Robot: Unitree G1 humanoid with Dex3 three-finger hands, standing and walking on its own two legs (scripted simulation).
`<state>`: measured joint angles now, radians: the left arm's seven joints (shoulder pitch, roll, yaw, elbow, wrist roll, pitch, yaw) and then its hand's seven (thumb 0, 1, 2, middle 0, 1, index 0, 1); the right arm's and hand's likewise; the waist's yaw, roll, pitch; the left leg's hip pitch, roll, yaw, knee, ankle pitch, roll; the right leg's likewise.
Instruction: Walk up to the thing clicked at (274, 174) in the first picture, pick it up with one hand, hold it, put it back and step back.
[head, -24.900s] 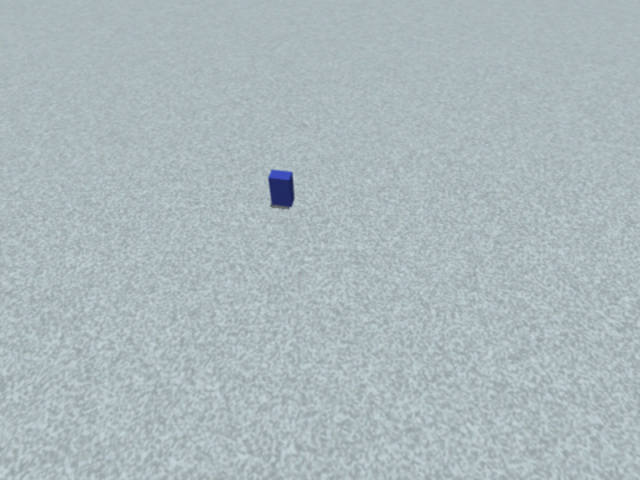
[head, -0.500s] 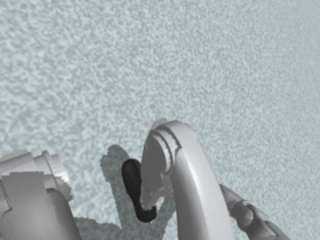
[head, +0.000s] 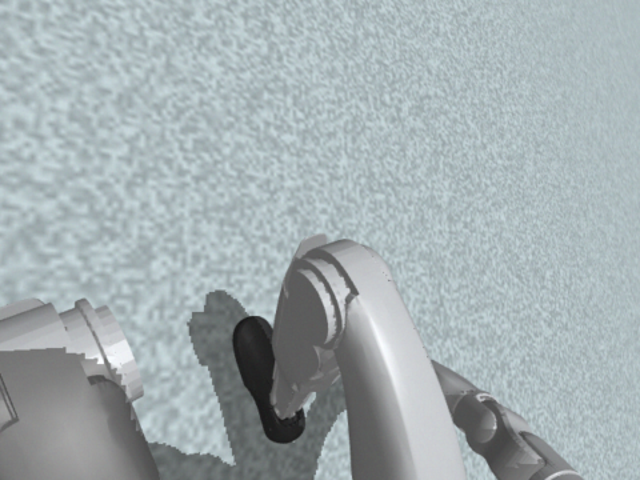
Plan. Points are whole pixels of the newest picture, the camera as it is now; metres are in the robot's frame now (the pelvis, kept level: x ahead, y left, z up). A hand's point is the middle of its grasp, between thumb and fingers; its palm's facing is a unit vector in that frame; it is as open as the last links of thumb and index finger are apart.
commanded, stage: loosen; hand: left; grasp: from the side
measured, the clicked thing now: out of the picture +0.47 +0.29 -0.20
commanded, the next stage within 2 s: open in 0.04 s
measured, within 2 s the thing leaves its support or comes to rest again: rests again in 0.14 s
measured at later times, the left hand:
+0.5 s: hand out of the picture +0.45 +0.33 -0.17, palm faces +0.51 -0.86 -0.01, open 13.6 cm
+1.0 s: hand out of the picture +0.40 +0.40 -0.09, palm faces +0.38 -0.91 -0.18, open 16.8 cm
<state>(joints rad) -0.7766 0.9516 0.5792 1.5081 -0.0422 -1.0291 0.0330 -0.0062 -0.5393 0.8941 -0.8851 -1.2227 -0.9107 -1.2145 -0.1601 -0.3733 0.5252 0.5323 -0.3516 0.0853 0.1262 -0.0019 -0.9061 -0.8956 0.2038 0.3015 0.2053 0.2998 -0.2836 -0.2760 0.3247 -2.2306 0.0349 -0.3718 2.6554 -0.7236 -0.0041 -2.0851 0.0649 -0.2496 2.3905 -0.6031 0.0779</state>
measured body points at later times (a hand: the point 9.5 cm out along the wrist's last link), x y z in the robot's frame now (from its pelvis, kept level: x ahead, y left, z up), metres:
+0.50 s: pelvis +0.00 +0.00 +0.00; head +0.24 +0.19 +0.32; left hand +0.42 +0.38 -0.17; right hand +0.16 -0.25 -0.03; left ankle +0.08 +0.12 -0.25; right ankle +0.14 -0.12 -0.25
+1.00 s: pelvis +0.00 +0.00 +0.03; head +0.20 +0.16 +0.39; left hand +0.38 +0.44 -0.08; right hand +0.17 -0.25 -0.04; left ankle +0.08 +0.12 -0.25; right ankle +0.14 -0.12 -0.25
